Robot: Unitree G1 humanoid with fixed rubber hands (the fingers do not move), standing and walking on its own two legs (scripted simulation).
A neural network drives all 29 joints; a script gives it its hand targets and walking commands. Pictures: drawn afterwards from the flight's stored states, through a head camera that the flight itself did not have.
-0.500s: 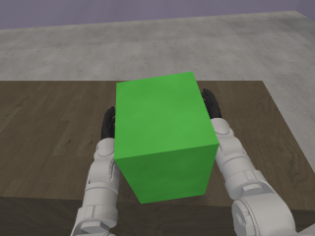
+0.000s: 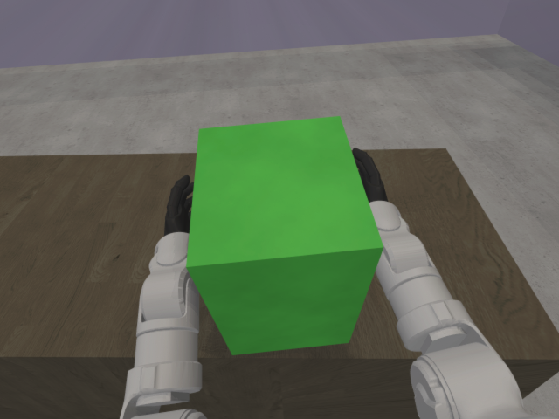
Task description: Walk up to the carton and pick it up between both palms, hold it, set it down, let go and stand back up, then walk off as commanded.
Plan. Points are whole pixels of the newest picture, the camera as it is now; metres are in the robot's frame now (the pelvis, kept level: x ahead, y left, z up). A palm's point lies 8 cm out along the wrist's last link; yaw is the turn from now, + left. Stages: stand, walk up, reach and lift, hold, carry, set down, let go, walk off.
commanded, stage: reach and lift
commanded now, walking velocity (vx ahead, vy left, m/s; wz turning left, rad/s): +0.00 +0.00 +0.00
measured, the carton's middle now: (281, 246) +0.34 +0.04 +0.11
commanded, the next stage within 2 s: hold in 1.60 s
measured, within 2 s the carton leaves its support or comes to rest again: neither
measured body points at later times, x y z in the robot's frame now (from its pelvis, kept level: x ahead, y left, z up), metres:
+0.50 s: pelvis +0.00 +0.00 +0.00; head -0.02 +0.00 +0.45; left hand +0.38 +0.17 +0.16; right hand +0.42 -0.11 +0.17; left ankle +0.02 +0.15 -0.74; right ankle +0.04 -0.10 -0.74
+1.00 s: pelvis -0.01 +0.00 +0.00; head -0.04 +0.00 +0.45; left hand +0.38 +0.15 +0.19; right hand +0.40 -0.13 +0.21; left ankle +0.02 +0.15 -0.74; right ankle +0.04 -0.10 -0.74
